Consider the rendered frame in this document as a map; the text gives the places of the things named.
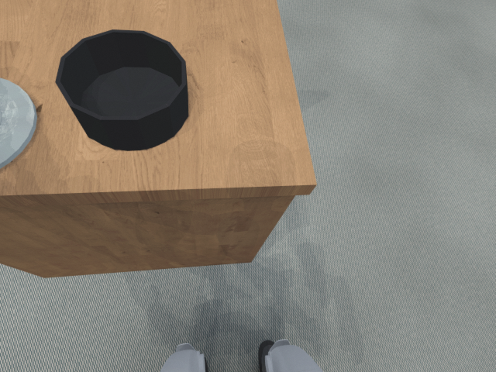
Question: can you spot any pot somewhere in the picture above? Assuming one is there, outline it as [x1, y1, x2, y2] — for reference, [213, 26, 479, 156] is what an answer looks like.
[55, 29, 188, 151]

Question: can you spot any table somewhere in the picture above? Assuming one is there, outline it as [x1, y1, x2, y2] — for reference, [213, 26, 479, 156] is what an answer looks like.
[0, 0, 317, 278]

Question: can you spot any right robot shin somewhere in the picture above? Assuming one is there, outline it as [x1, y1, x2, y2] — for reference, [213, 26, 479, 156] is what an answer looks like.
[269, 339, 290, 351]

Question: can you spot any left robot thigh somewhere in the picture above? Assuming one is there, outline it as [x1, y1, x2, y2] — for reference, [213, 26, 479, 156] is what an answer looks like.
[160, 350, 205, 372]

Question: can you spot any lid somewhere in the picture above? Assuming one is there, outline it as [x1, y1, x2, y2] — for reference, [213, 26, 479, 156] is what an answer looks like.
[0, 78, 37, 169]

